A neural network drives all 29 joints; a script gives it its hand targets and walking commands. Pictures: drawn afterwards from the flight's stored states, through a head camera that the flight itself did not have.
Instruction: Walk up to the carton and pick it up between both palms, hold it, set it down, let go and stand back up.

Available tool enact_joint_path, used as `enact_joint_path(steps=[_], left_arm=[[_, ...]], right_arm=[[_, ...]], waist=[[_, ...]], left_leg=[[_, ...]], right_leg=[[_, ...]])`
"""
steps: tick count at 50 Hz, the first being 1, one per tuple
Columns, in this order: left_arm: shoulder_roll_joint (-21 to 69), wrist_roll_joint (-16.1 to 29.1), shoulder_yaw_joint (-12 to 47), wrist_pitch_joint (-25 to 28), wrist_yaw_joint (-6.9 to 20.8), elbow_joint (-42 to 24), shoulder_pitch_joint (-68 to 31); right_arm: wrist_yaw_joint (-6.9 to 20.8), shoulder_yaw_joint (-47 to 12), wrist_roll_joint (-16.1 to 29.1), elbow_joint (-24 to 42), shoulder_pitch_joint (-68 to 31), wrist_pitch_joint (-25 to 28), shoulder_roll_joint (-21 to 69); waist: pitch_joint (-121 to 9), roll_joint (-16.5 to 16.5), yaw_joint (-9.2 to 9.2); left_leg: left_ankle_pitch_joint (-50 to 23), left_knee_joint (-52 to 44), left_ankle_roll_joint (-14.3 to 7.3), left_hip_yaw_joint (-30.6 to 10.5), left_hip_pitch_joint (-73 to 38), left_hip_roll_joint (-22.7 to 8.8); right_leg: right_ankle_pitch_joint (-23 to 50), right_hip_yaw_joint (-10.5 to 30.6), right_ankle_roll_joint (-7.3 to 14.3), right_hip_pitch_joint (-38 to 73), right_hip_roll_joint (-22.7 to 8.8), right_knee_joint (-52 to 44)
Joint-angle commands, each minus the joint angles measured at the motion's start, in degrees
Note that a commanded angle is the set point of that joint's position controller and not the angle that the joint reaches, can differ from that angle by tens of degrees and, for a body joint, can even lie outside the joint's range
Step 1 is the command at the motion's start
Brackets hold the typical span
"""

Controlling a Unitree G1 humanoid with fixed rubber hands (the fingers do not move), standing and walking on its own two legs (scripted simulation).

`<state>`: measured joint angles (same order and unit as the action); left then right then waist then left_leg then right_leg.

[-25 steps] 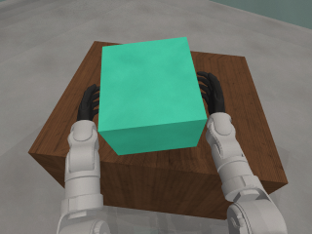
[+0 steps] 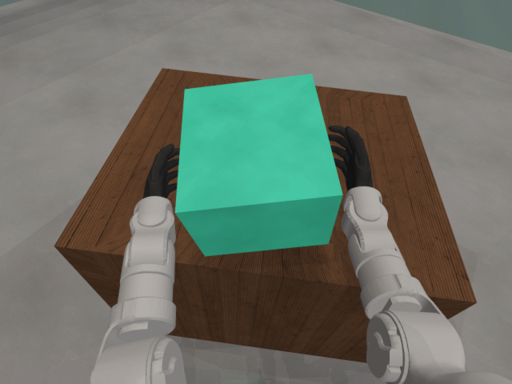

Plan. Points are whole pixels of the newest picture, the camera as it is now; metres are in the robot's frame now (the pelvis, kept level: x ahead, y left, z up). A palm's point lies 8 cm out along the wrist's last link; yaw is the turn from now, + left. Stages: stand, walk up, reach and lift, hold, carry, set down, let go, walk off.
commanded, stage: set down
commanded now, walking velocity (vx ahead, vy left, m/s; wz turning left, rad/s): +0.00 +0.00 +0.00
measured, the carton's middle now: (257, 167) +0.45 +0.00 +0.07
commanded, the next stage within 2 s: none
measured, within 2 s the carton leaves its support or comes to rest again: rests again in 2.00 s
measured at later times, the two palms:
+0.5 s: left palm (153, 190) +0.40 +0.18 +0.06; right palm (340, 167) +0.41 -0.14 +0.11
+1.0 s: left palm (166, 197) +0.42 +0.17 +0.01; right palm (336, 179) +0.44 -0.15 +0.05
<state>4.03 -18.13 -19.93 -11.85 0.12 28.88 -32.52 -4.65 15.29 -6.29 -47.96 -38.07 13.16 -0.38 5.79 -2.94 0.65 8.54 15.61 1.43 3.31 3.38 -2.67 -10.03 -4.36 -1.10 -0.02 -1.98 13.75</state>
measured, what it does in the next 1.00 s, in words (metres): stands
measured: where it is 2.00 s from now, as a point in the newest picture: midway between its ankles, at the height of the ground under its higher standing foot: outside the picture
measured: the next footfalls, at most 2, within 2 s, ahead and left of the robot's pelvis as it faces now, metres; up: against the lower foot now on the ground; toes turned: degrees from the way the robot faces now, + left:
none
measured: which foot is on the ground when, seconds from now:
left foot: down 0.00-1.00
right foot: down 0.00-1.00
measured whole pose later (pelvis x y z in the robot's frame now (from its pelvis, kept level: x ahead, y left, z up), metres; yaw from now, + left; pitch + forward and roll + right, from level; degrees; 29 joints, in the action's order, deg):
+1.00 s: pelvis +0.02 +0.00 +0.00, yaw -1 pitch +12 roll +0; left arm -1.7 -16.3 -26.7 10.1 -0.9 60.1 -42.8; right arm -3.9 30.8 -20.9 -56.8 -45.2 18.3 3.5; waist -1.9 -0.4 -0.5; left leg 8.7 17.1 1.5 4.5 20.0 -3.4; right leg -10.2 -4.5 -0.9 -17.0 -1.7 15.6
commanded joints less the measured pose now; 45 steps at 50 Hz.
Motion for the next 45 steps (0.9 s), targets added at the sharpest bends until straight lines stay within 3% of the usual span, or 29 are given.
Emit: enact_joint_path(steps=[1, 3, 4, 6, 7, 9, 11, 14, 15, 16, 20, 23, 24, 27, 30, 31, 32, 34, 36, 37, 38, 39, 41, 42, 43, 45], left_arm=[[25.4, 2.6, 18.8, 9.7, 5.8, -1.9, -38.0], [25.0, 2.6, 16.9, 11.1, 5.2, -0.2, -40.5], [23.6, 0.4, 14.5, 11.5, 5.2, 2.2, -41.1], [23.5, 0.3, 12.7, 12.1, 5.0, 3.8, -40.3], [22.3, -0.5, 12.3, 12.3, 5.2, 5.1, -40.9], [22.4, -0.4, 10.2, 12.7, 5.3, 7.6, -42.4], [21.5, 0.0, 10.1, 14.2, 5.4, 8.4, -44.2], [22.6, -0.5, 10.4, 16.5, 5.3, 7.8, -45.7], [23.4, -0.2, 10.6, 16.7, 5.2, 8.6, -47.7], [23.5, 0.0, 10.5, 16.9, 5.3, 10.0, -46.3], [22.7, -1.0, 9.6, 17.2, 5.3, 12.7, -46.4], [22.9, -0.5, 10.0, 17.4, 5.4, 12.5, -48.5], [23.6, -0.5, 11.0, 17.8, 5.1, 12.1, -48.2], [25.4, -0.3, 12.7, 18.1, 4.3, 13.2, -48.2], [24.9, -0.3, 13.2, 18.9, 3.5, 13.8, -45.3], [26.3, -0.4, 12.9, 18.9, 3.6, 13.8, -45.3], [25.3, 0.0, 11.7, 19.1, 3.8, 14.9, -45.0], [23.5, -0.3, 11.3, 19.7, 4.3, 16.8, -44.1], [22.2, -1.2, 8.9, 20.5, 5.0, 18.6, -44.0], [21.1, -0.4, 8.4, 21.1, 5.0, 19.0, -44.9], [19.7, -0.7, 6.9, 21.6, 4.9, 20.3, -44.1], [21.4, -1.2, 6.9, 22.0, 5.0, 21.0, -44.3], [21.0, -1.0, 6.6, 23.6, 5.1, 21.1, -46.4], [20.7, -1.1, 5.8, 24.4, 5.0, 21.6, -46.7], [20.6, -0.8, 6.1, 25.2, 4.8, 22.4, -47.1], [22.2, 0.7, 8.4, 26.5, 4.2, 21.2, -49.3]], right_arm=[[7.3, -14.9, -4.7, 2.6, -30.8, 2.9, 27.0], [7.0, -13.6, -5.6, 3.7, -32.8, 3.1, 28.0], [7.4, -11.6, -5.6, 0.2, -33.0, 2.7, 27.6], [7.7, -12.0, -6.4, 0.5, -33.0, 2.3, 28.5], [7.9, -10.8, -7.3, 0.6, -33.5, 2.0, 28.4], [8.4, -9.7, -8.0, -1.1, -34.8, 1.8, 29.0], [8.2, -9.7, -9.2, -1.6, -34.4, 1.8, 30.7], [8.1, -8.8, -10.9, -3.2, -33.3, 2.1, 32.9], [8.2, -6.1, -11.7, -3.9, -33.1, 1.9, 32.7], [8.1, -5.9, -11.1, -4.2, -33.4, 2.3, 32.3], [8.0, -3.2, -13.1, -7.6, -32.2, 2.2, 31.7], [8.2, -2.4, -13.7, -6.6, -32.8, 2.6, 32.0], [8.4, -1.9, -13.9, -7.5, -32.3, 2.8, 32.3], [8.9, -0.1, -14.6, -8.8, -33.0, 4.0, 29.8], [9.0, -1.3, -13.7, -9.7, -33.0, 5.3, 29.5], [8.7, -1.2, -14.1, -10.0, -33.2, 5.1, 30.2], [8.7, -1.6, -14.7, -8.8, -34.4, 5.2, 31.1], [8.1, -3.3, -14.7, -10.1, -31.7, 4.7, 33.3], [8.2, -3.6, -14.2, -10.6, -32.4, 4.8, 33.6], [8.1, -3.1, -15.5, -9.6, -33.1, 4.6, 34.1], [8.3, -5.1, -14.2, -9.0, -33.4, 4.8, 35.0], [8.1, -5.1, -14.9, -8.4, -33.3, 4.8, 35.9], [7.8, -5.2, -15.5, -8.6, -34.5, 5.1, 37.7], [7.9, -4.4, -16.5, -7.7, -34.9, 5.2, 37.4], [8.1, -4.3, -16.9, -8.2, -35.5, 5.5, 37.1], [8.0, -4.0, -18.0, -8.7, -34.9, 6.6, 37.6]], waist=[[-30.1, 2.0, -1.62], [-32.4, 3.9, -0.9], [-30.6, 3.4, -2.16], [-28.5, 1.1, -2.79], [-28.5, 2.0, -2.37], [-30.1, 1.4, -3.42], [-32.0, 0.4, -2.03], [-34.8, 1.1, -2.03], [-34.6, 2.2, 0.37], [-34.5, 1.9, -0.72], [-31.9, 2.7, 0.81], [-33.7, 3.9, 0.87], [-34.7, 4.9, 0.43], [-38.5, 7.8, 1.74], [-38.8, 7.9, 0.25], [-39.4, 8.6, 0.17], [-40.0, 5.1, -0.79], [-38.4, 3.5, -1.61], [-38.0, 3.6, -2.84], [-39.9, 2.6, -2.47], [-40.6, 2.6, -3.77], [-40.4, 1.4, -2.53], [-43.6, 1.1, -4.26], [-43.6, 2.1, -3.36], [-44.6, 1.4, -3.91], [-48.2, 1.3, -2.06]], left_leg=[[-16.4, 0.2, 0.8, 4.7, -8.0, 3.0], [-14.6, 0.6, -0.3, 4.1, -5.3, 3.2], [-13.0, 0.0, -0.2, 5.1, -3.2, 3.2], [-12.1, -0.8, -0.7, 5.1, -0.7, 3.4], [-11.6, -1.6, -0.4, 5.8, 0.3, 3.8], [-10.6, -1.6, -1.3, 5.2, -0.4, 3.4], [-9.8, -1.4, -1.7, 5.5, 1.4, 3.5], [-14.0, -0.6, -0.9, 5.3, 2.4, 3.8], [-13.8, 0.0, -0.5, 4.9, 0.7, 3.6], [-15.0, 0.2, -0.4, 5.5, 0.0, 2.9], [-14.7, 0.3, -0.2, 5.3, -1.9, 2.6], [-14.9, 0.3, -0.4, 5.9, -2.0, 3.2], [-15.6, 0.2, 0.1, 4.8, -2.8, 2.0], [-25.0, 2.6, 1.7, 3.5, -10.7, 1.6], [-37.8, 6.8, 3.1, 3.8, -16.8, 0.3], [-37.0, 6.9, 3.2, 2.9, -15.2, 0.5], [-35.9, 6.5, 2.4, 3.6, -12.5, 1.1], [-31.6, 5.7, 1.0, 4.0, -5.6, 1.4], [-25.8, 3.8, 0.4, 4.5, 2.4, 2.1], [-21.1, 2.5, -0.4, 4.7, 6.2, 2.7], [-20.4, 2.6, -0.9, 5.3, 7.2, 2.8], [-18.6, 2.1, -1.0, 5.2, 10.4, 3.1], [-18.8, 1.9, -1.4, 5.3, 13.0, 3.3], [-18.3, 1.5, -2.0, 5.6, 12.6, 3.4], [-18.5, 1.9, -1.6, 5.3, 12.7, 3.1], [-23.8, 3.7, -0.8, 5.1, 8.1, 2.4]], right_leg=[[19.4, -4.0, -1.6, 5.3, 3.6, 1.2], [21.0, -3.2, -2.2, 7.7, 2.8, 2.6], [20.7, -2.5, -1.9, 8.0, 2.8, 2.5], [22.2, -2.1, -2.1, 11.2, 2.6, 3.4], [21.9, -2.6, -2.8, 11.4, 2.5, 2.8], [20.7, -2.1, -2.5, 9.2, 2.5, 3.1], [22.3, -1.9, -2.5, 11.3, 2.4, 3.5], [27.9, -1.6, -2.7, 12.4, 2.1, 5.3], [24.3, -2.4, -2.3, 9.8, 2.7, 4.5], [23.7, -2.7, -1.8, 9.9, 2.8, 4.2], [18.9, -3.7, -1.7, 5.5, 2.5, 2.4], [18.8, -2.9, -1.4, 3.7, 3.2, 2.1], [17.5, -3.8, -0.8, 2.9, 2.9, 2.0], [15.9, -4.6, -0.6, -3.8, 4.5, 0.8], [19.7, -4.4, -0.5, -9.3, 5.7, 0.7], [19.5, -4.7, -0.2, -7.7, 5.3, 0.5], [21.9, -3.8, -0.7, -5.4, 5.1, 1.3], [28.9, -2.9, -1.3, 0.0, 4.0, 3.5], [33.1, -1.5, -1.7, 5.8, 2.0, 5.9], [34.2, -0.9, -1.8, 8.4, 1.1, 6.6], [37.1, 0.1, -2.4, 10.1, 1.2, 7.7], [39.6, -0.1, -2.6, 12.0, 0.6, 8.5], [42.6, 0.5, -2.7, 14.9, 0.7, 10.3], [42.2, 0.8, -2.4, 13.7, 0.3, 9.8], [42.4, 0.1, -2.5, 13.5, 0.0, 10.7], [41.5, -0.8, -2.3, 9.1, 1.7, 10.0]])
